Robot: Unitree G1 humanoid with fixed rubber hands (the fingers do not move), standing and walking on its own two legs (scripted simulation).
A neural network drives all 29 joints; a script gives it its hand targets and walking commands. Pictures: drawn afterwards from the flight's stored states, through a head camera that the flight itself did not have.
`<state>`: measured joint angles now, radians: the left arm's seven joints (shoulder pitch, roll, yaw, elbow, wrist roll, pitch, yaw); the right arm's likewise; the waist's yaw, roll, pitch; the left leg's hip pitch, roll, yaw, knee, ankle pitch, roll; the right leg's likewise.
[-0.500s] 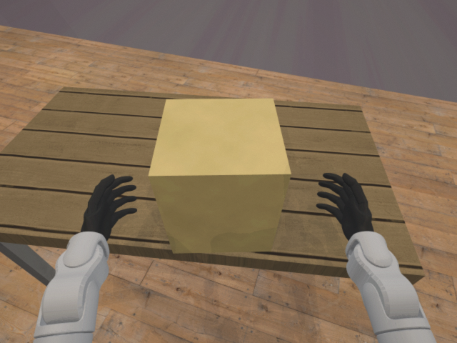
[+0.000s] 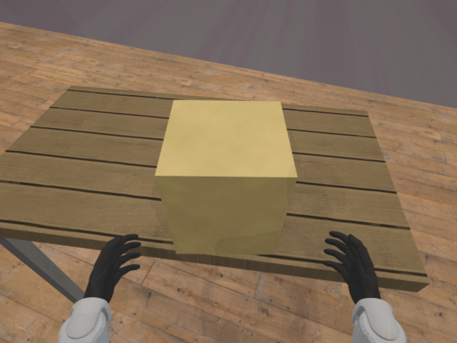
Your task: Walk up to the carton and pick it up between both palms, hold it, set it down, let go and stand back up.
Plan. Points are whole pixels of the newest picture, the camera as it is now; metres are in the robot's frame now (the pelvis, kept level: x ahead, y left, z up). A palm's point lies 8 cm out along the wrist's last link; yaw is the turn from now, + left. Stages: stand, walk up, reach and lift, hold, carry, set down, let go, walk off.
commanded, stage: set down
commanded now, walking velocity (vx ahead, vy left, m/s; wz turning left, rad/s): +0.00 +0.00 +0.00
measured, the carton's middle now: (226, 180) +0.40 +0.05 +0.05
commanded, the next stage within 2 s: let go in 1.18 s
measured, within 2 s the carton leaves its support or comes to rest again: neither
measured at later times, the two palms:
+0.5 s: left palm (109, 305) +0.18 +0.24 -0.03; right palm (361, 302) +0.20 -0.19 -0.01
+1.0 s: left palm (127, 317) +0.17 +0.22 -0.07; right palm (362, 302) +0.20 -0.19 -0.01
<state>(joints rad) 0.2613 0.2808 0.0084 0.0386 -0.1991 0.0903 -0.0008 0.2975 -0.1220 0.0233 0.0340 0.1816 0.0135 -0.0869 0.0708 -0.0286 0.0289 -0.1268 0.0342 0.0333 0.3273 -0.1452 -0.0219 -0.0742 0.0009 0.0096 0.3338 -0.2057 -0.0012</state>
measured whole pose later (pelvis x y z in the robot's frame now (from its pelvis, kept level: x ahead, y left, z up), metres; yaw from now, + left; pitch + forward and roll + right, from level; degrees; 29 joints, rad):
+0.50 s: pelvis +0.02 +0.00 +0.00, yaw +0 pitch -3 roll +0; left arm 0.29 0.26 0.01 0.25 -0.11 0.06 0.00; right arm 0.31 -0.15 0.03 0.26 0.10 -0.13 0.00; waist 0.04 -0.03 0.04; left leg -0.11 0.03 0.03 0.33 -0.17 -0.02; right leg -0.04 0.00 0.01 0.31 -0.22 0.00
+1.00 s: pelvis +0.01 +0.00 +0.00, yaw -1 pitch -7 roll +0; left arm 0.22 0.18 0.03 0.42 0.05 0.18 -0.01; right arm 0.18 -0.14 0.04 0.40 0.02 -0.16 0.04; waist 0.00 -0.05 0.09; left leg -0.04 0.03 0.04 0.31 -0.16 -0.02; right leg 0.00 0.00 0.03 0.33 -0.22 0.00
